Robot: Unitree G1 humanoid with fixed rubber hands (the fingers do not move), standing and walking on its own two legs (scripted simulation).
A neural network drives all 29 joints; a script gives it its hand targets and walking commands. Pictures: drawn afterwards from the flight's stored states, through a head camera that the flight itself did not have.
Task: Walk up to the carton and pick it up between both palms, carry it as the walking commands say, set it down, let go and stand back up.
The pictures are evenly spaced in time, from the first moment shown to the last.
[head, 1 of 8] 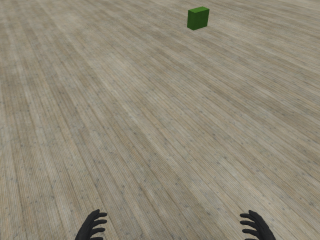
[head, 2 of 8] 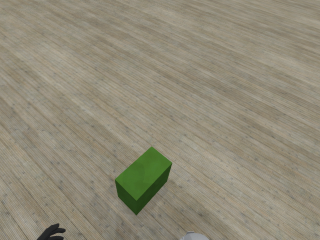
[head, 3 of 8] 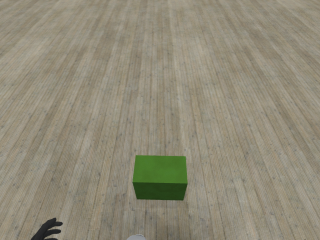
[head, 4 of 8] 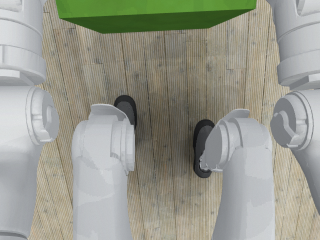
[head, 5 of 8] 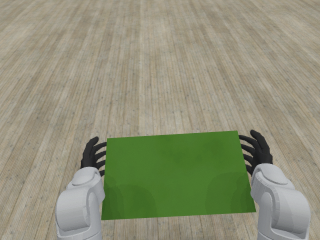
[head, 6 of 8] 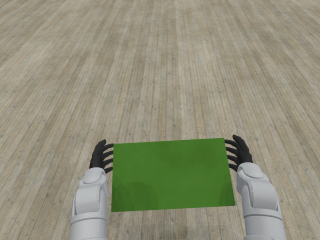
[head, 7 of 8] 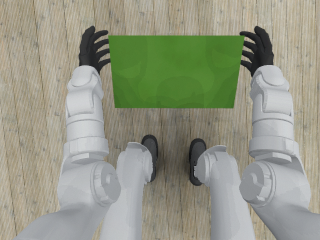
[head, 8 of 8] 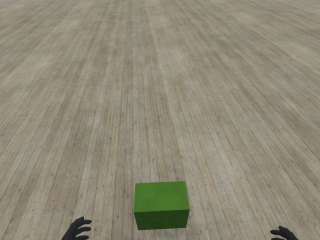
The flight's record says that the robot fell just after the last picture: no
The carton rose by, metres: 0.66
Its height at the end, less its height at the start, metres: +0.00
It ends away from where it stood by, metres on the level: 5.40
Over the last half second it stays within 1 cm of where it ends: yes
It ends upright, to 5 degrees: yes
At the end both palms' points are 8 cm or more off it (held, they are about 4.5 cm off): yes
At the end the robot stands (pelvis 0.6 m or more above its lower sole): yes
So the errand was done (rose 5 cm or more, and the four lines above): yes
